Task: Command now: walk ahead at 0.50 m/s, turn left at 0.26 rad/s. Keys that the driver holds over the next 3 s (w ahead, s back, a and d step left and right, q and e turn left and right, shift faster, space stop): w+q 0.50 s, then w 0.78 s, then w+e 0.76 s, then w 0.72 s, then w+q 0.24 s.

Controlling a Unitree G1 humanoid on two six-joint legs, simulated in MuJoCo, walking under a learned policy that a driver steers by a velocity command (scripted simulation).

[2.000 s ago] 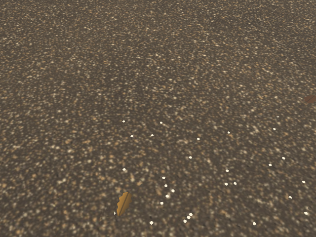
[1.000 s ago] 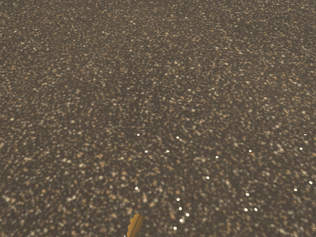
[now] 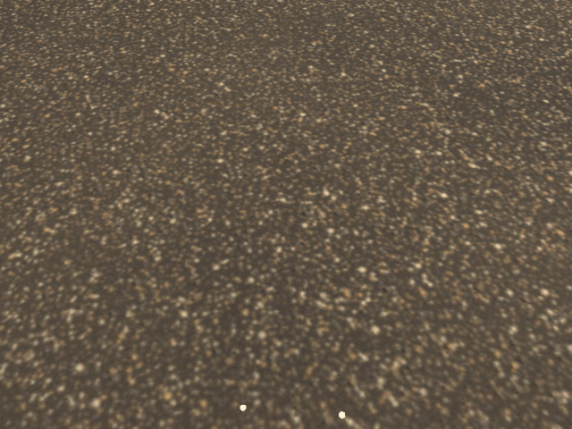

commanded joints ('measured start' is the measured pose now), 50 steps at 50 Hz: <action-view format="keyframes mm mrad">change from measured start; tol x32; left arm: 1 9 99 11 -48 1 -20 5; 35 -500 95 -7 -388 12 39 -41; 42 84 322 63 -268 48 10 5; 50 -75 126 15 -212 -8 -8 -18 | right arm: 1 -52 -22 1 -58 6 -2 8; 50 199 -85 2 -84 -14 -19 3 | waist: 1 -8 -78 60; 15 -128 95 -337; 50 -46 -100 -26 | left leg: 1 -43 -8 21 -113 123 -7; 12 305 -177 204 -425 -40 156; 15 906 264 -709 -665 -44 394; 20 449 71 -250 -738 225 236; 40 672 32 -147 -387 857 104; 43 71 -206 -72 354 -342 55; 50 90 -32 -14 154 -112 19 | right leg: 1 -41 -267 114 -156 250 -80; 12 173 -321 -79 381 959 -24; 15 -578 -38 102 1197 -290 64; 35 -630 -131 69 359 204 93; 40 -157 -39 53 196 101 -5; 43 316 -500 876 31 -40 -224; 50 -119 -289 323 -101 211 -121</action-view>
